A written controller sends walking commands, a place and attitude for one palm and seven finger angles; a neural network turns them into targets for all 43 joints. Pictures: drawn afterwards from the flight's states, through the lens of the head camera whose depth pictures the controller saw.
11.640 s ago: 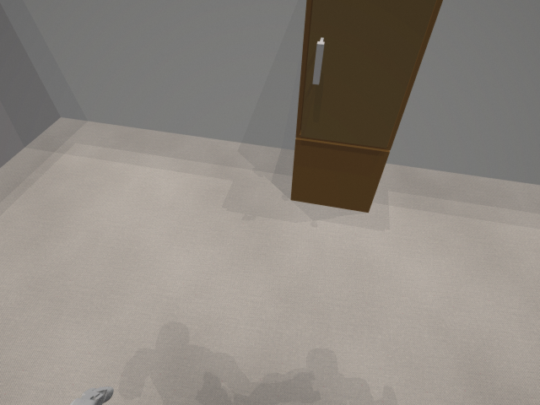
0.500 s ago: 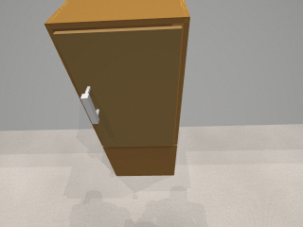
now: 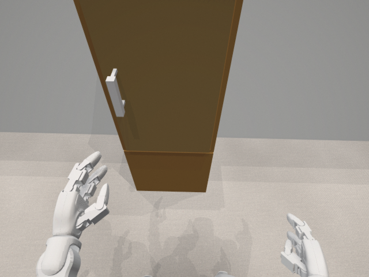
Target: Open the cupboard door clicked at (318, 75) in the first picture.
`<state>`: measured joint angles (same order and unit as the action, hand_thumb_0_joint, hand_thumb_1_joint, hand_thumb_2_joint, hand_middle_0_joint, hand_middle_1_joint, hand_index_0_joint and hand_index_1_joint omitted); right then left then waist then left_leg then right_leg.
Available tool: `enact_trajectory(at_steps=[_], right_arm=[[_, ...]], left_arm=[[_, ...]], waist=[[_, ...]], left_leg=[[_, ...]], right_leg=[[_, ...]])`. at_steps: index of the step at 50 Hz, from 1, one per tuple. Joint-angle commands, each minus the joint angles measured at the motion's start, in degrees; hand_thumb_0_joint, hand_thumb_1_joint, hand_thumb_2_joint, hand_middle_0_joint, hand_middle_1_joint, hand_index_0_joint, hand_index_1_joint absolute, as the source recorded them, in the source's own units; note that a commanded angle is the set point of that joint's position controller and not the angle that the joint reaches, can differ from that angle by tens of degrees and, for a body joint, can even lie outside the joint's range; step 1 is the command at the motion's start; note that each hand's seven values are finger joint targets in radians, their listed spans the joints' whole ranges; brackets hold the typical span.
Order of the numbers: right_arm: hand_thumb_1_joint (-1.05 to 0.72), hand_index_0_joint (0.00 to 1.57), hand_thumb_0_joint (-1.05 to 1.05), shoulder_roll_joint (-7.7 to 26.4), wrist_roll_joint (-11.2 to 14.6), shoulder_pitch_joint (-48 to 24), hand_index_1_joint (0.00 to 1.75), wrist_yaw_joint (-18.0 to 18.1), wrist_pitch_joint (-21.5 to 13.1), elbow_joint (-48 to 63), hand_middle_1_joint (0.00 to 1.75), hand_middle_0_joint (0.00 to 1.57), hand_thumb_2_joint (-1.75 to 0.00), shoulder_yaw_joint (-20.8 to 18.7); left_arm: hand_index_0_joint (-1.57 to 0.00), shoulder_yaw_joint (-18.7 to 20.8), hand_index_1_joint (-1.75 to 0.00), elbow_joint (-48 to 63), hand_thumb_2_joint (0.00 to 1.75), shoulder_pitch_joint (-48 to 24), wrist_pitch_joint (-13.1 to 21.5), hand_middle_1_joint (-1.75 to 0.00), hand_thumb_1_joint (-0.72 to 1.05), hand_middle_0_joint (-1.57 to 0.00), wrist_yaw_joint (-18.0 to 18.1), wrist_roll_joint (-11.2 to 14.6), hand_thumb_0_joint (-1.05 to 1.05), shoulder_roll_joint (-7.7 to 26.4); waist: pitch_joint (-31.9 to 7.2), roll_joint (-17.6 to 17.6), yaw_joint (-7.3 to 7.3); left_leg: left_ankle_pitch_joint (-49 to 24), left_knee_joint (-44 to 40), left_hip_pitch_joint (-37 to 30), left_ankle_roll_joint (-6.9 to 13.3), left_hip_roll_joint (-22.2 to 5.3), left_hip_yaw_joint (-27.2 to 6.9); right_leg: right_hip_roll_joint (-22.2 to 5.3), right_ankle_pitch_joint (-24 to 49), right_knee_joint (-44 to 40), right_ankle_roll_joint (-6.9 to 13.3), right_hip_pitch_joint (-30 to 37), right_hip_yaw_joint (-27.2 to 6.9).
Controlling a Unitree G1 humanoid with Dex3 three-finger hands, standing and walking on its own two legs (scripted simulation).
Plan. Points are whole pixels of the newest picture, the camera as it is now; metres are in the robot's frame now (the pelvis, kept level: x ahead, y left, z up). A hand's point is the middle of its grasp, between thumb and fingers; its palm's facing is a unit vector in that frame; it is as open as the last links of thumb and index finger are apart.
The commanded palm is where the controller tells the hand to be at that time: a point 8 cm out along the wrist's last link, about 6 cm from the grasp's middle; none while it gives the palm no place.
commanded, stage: raise the hand with hooked fingers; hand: left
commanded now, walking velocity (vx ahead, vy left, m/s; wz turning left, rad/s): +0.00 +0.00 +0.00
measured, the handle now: (117, 93) +0.61 +0.24 +0.03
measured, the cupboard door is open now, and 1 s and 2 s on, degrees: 0 0 0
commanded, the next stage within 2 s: move the hooked fingers beside the handle in 1.80 s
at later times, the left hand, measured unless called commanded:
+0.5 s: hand (81, 225) +0.22 +0.23 +0.00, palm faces -0.05 -1.00 -0.02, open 10.9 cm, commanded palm +0.19 +0.29 +0.01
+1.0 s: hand (50, 197) +0.26 +0.29 +0.05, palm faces +0.09 -0.99 -0.08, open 13.6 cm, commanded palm +0.24 +0.34 +0.04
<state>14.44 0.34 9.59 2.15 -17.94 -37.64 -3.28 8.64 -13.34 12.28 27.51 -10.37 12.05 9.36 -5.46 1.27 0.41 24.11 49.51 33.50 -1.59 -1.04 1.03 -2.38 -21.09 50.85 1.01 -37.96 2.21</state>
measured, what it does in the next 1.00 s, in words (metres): stands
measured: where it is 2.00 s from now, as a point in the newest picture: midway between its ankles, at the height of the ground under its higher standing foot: outside the picture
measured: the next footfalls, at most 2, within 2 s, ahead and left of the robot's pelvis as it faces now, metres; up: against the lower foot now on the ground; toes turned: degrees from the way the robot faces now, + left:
none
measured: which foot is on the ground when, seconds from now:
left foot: down 0.00-1.00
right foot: down 0.00-1.00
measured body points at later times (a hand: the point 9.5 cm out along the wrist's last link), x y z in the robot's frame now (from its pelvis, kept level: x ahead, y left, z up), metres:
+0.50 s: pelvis -0.04 +0.03 -0.04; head +0.02 +0.04 +0.41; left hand +0.22 +0.28 +0.01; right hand +0.13 -0.18 -0.13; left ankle +0.01 +0.14 -0.69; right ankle +0.04 -0.10 -0.69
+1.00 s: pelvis +0.01 +0.03 -0.03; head +0.07 +0.05 +0.42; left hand +0.25 +0.34 +0.05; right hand +0.21 -0.19 -0.09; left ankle +0.01 +0.14 -0.69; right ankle +0.04 -0.10 -0.69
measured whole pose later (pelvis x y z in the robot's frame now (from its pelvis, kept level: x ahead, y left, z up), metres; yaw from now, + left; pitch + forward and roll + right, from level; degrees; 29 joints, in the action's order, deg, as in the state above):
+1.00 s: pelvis +0.01 +0.03 -0.03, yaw +3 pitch +13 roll -3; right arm 14.6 1.4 13.7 3.8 -13.0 -29.7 2.1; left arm 20.0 -8.2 7.9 17.3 -21.9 19.0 19.7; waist -6.4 -1.3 -0.4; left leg 30.1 61.8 44.7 0.4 0.0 -3.4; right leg -0.5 -25.4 57.1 -0.7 -44.7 3.1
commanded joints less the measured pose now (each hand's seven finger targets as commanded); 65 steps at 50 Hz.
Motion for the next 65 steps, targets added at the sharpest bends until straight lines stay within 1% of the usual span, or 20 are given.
enact_trajectory(at_steps=[1, 5, 7, 8, 10, 12, 14, 16, 18, 20, 23, 27, 31, 36, 40, 43, 48, 52, 58, 65], right_arm=[[-0.90, 0.20, 0.00, 7.2, 0.9, -3.3, 0.30, -1.7, -2.2, 14.6, 0.30, 0.20, -0.90, -2.0], [-0.90, 0.20, 0.00, 6.7, 1.6, -3.7, 0.30, -0.2, -0.8, 20.7, 0.30, 0.20, -0.90, -0.9], [-0.90, 0.20, 0.00, 5.8, 1.5, -1.4, 0.30, 0.8, -0.5, 20.0, 0.30, 0.20, -0.90, -0.3], [-0.90, 0.20, 0.00, 6.0, 1.1, -1.1, 0.30, 1.2, -0.4, 19.8, 0.30, 0.20, -0.90, 0.2], [-0.90, 0.20, 0.00, 5.9, 0.8, 0.6, 0.30, 1.9, -0.6, 18.8, 0.30, 0.20, -0.90, 1.0], [-0.90, 0.20, 0.00, 6.6, 0.7, 0.8, 0.30, 2.4, -1.1, 17.3, 0.30, 0.20, -0.90, 1.7], [-0.90, 0.20, 0.00, 7.5, 0.8, 1.0, 0.30, 2.8, -0.9, 16.1, 0.30, 0.20, -0.90, 2.4], [-0.90, 0.20, 0.00, 8.1, 1.4, 1.2, 0.30, 3.2, -0.8, 15.3, 0.30, 0.20, -0.90, 2.7], [-0.90, 0.20, 0.00, 8.6, 2.0, 1.2, 0.30, 3.4, 0.0, 15.8, 0.30, 0.20, -0.90, 3.0], [-0.90, 0.20, 0.00, 8.7, 2.5, 0.2, 0.30, 3.7, 0.7, 17.4, 0.30, 0.20, -0.90, 2.7], [-0.90, 0.20, 0.00, 7.2, 1.8, 0.0, 0.30, 3.6, 0.8, 18.4, 0.30, 0.20, -0.90, 2.6], [-0.90, 0.20, 0.00, 6.7, 0.6, 2.0, 0.30, 2.3, 0.5, 16.6, 0.30, 0.20, -0.90, 2.3], [-0.90, 0.20, 0.00, 8.1, 0.4, 3.3, 0.30, 1.6, 0.5, 14.8, 0.30, 0.20, -0.90, 1.8], [-0.90, 0.20, 0.00, 9.6, 1.7, 4.4, 0.30, 2.5, 1.0, 15.4, 0.30, 0.20, -0.90, 1.1], [-0.90, 0.20, 0.00, 8.9, 1.4, 5.1, 0.30, 2.8, 1.2, 15.2, 0.30, 0.20, -0.90, 1.2], [-0.90, 0.20, 0.00, 8.4, 1.0, 5.4, 0.30, 2.5, 1.6, 14.4, 0.30, 0.20, -0.90, 1.4], [-0.90, 0.20, 0.00, 9.0, 1.4, 5.6, 0.30, 2.1, 2.8, 14.2, 0.30, 0.20, -0.90, 1.5], [-0.90, 0.20, 0.00, 9.7, 1.7, 5.4, 0.30, 2.5, 3.5, 14.7, 0.30, 0.20, -0.90, 1.5], [-0.90, 0.20, 0.00, 9.3, 1.2, 5.0, 0.30, 3.0, 3.8, 14.5, 0.30, 0.20, -0.90, 2.2], [-0.90, 0.20, 0.00, 9.7, 1.8, 5.6, 0.30, 3.0, 4.5, 13.9, 0.30, 0.20, -0.90, 2.3]], left_arm=[[-0.23, 4.7, -0.54, 2.4, 0.74, 10.8, 8.4, -0.54, 0.53, -0.23, -11.1, 3.3, 0.00, 6.9], [-0.23, 4.9, -0.60, 15.7, 0.70, -3.2, 3.4, -0.60, 0.43, -0.23, -7.0, 4.2, 0.00, 9.3], [-0.24, 5.0, -0.63, 23.8, 0.68, -8.8, 4.2, -0.63, 0.39, -0.24, -2.9, 3.2, 0.00, 10.1], [-0.24, 4.0, -0.64, 29.6, 0.67, -14.0, 5.2, -0.64, 0.36, -0.24, -1.1, 2.4, 0.00, 11.1], [-0.24, 1.3, -0.68, 32.2, 0.65, -12.4, 6.3, -0.68, 0.32, -0.24, 0.6, 0.8, 0.00, 10.2], [-0.25, -0.8, -0.70, 31.1, 0.63, -12.1, 6.3, -0.70, 0.27, -0.25, -0.2, 0.2, 0.00, 10.5], [-0.25, -1.9, -0.74, 25.4, 0.61, -11.3, 3.7, -0.74, 0.22, -0.25, -2.5, 0.0, 0.00, 10.9], [-0.25, -1.3, -0.76, 18.2, 0.59, -8.8, -0.8, -0.76, 0.18, -0.25, -5.3, 0.7, 0.00, 11.1], [-0.25, 1.7, -0.80, 11.7, 0.57, -5.2, -6.9, -0.80, 0.13, -0.25, -7.5, 1.8, 0.00, 12.4], [-0.26, 5.0, -0.82, 14.6, 0.55, -5.9, -11.1, -0.82, 0.08, -0.26, -8.2, 3.6, 0.00, 14.1], [-0.26, 10.5, -0.87, 19.6, 0.52, -3.3, -12.3, -0.87, 0.01, -0.26, -6.3, 6.0, 0.00, 15.5], [-0.27, 9.8, -0.93, 24.4, 0.48, -5.1, -5.9, -0.93, -0.08, -0.27, -2.4, 5.1, 0.00, 14.2], [-0.28, 7.1, -0.99, 20.1, 0.44, -6.4, -1.9, -0.99, -0.17, -0.28, -4.2, 3.2, 0.00, 13.5], [-0.29, 9.3, -1.07, 19.1, 0.39, -7.3, -5.7, -1.07, -0.29, -0.29, -10.0, 4.8, 0.00, 17.1], [-0.29, 14.8, -1.12, 23.0, 0.35, -8.0, -6.8, -1.12, -0.38, -0.29, -10.5, 7.1, 0.00, 20.9], [-0.30, 17.0, -1.17, 22.0, 0.32, -8.2, -5.9, -1.17, -0.45, -0.30, -9.4, 8.1, 0.00, 21.4], [-0.30, 14.7, -1.20, 13.0, 0.30, -10.6, -7.4, -1.20, -0.50, -0.30, -12.3, 7.8, 0.00, 19.2], [-0.30, 16.6, -1.20, 10.3, 0.30, -14.6, -9.7, -1.20, -0.50, -0.30, -16.0, 8.1, 0.00, 22.8], [-0.30, 23.4, -1.20, 8.3, 0.30, -20.7, -7.5, -1.20, -0.50, -0.30, -17.7, 10.9, 0.00, 28.9], [-0.30, 22.3, -1.20, -0.5, 0.30, -23.4, -8.6, -1.20, -0.50, -0.30, -20.1, 10.2, 0.00, 28.8]], waist=[[-9.3, 1.6, -5.05], [-8.8, -2.3, -2.86], [-10.7, -5.4, -1.45], [-11.5, -3.9, 0.37], [-12.4, -7.3, 1.36], [-11.1, -8.7, 2.64], [-9.3, -5.6, 3.95], [-8.0, -3.7, 3.41], [-7.7, -2.4, 1.29], [-11.1, -1.0, -0.73], [-15.5, -1.8, -3.53], [-13.7, -3.4, -1.76], [-10.5, -5.6, 0.65], [-14.4, -6.5, 0.51], [-18.8, -8.7, -1.07], [-17.6, -8.5, -1.32], [-13.2, -7.1, 0.66], [-16.0, -5.6, 0.54], [-17.1, -4.9, -0.42], [-14.8, -5.2, 0.37]], left_leg=[[-1.1, 4.3, 13.4, 1.4, 4.3, 2.5], [12.7, 3.7, 16.2, 2.3, 3.7, 0.7], [13.9, 3.8, 14.1, 2.6, 2.9, -0.7], [15.4, 4.0, 14.3, 3.0, 2.2, -2.3], [15.6, 3.5, 12.0, 3.2, 1.8, -3.6], [15.5, 3.9, 11.8, 3.2, 1.5, -4.9], [15.9, 4.3, 13.4, 3.2, 1.6, -5.8], [16.6, 3.6, 15.0, 3.0, 1.8, -6.0], [16.6, 1.5, 15.5, 2.8, 1.9, -6.1], [14.4, -0.3, 14.0, 2.6, 2.4, -5.7], [5.4, -1.0, 10.3, 2.2, 2.4, -5.3], [-2.0, 0.3, 7.7, 1.5, 1.4, -5.6], [-0.8, 2.0, 8.7, 1.5, 1.2, -5.5], [-3.7, 0.9, 5.5, 1.6, 1.3, -5.1], [-16.2, 1.3, 0.9, 0.7, 1.3, -4.9], [-22.0, 2.3, 0.3, 0.0, 1.1, -4.9], [-18.6, 2.4, 2.7, 0.7, 1.1, -3.9], [-17.2, 1.6, 2.3, 1.4, 1.3, -3.4], [-16.3, 2.0, 3.5, 2.0, 1.6, -2.8], [-11.5, 0.5, 5.0, 2.5, 1.7, -1.8]], right_leg=[[-0.1, -5.4, -0.6, 0.7, 2.1, -3.8], [0.1, -24.6, -2.2, 0.2, -4.2, -5.7], [0.6, -22.5, -1.1, 0.3, -4.8, -5.2], [1.3, -21.6, 0.9, 0.2, -6.8, -4.1], [1.9, -17.9, 2.3, 0.7, -7.9, -2.8], [2.6, -15.5, 3.5, 0.8, -9.6, -1.7], [2.8, -15.3, 3.0, 0.5, -10.0, -1.1], [2.8, -16.1, 1.9, 0.2, -9.4, -0.9], [2.9, -16.6, 0.7, 0.3, -7.4, -0.2], [2.5, -16.1, -0.4, 0.0, -3.9, 0.0], [3.0, -9.9, 0.3, 0.4, 0.8, 1.2], [3.4, -3.6, 2.7, 0.7, -2.4, 2.3], [3.3, -4.2, 3.5, 0.9, -6.4, 2.2], [3.4, -1.4, 1.6, 0.8, -2.3, 1.9], [3.8, 7.6, 2.3, 0.9, 2.2, 2.3], [4.4, 11.6, 3.0, 1.1, 2.6, 2.6], [4.3, 11.7, 1.7, 0.9, 1.4, 2.3], [3.8, 12.2, 0.2, 0.6, 4.3, 1.6], [4.1, 12.9, -0.7, 0.9, 8.3, -0.2], [3.3, 8.4, -3.7, 0.4, 8.9, -2.1]])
